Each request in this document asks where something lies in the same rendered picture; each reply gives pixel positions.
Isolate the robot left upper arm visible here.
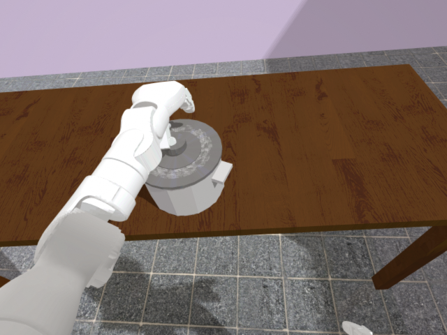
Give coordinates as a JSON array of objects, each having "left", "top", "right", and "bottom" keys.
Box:
[{"left": 0, "top": 207, "right": 125, "bottom": 335}]

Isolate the knob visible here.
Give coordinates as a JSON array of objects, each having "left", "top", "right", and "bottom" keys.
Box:
[{"left": 164, "top": 133, "right": 187, "bottom": 155}]

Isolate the pot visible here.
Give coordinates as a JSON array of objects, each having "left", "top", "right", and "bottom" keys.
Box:
[{"left": 145, "top": 159, "right": 233, "bottom": 216}]

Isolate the left robot hand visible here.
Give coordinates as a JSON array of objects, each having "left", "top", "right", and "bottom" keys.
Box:
[{"left": 132, "top": 81, "right": 195, "bottom": 149}]

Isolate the table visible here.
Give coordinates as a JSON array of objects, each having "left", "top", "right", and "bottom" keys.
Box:
[{"left": 0, "top": 64, "right": 447, "bottom": 290}]

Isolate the robot left forearm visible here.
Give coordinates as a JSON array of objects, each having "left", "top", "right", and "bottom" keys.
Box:
[{"left": 34, "top": 98, "right": 170, "bottom": 264}]

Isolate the right robot hand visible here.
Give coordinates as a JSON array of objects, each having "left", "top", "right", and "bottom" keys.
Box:
[{"left": 342, "top": 321, "right": 372, "bottom": 335}]

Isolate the lid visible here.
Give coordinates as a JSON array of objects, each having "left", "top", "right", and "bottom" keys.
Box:
[{"left": 145, "top": 119, "right": 222, "bottom": 190}]

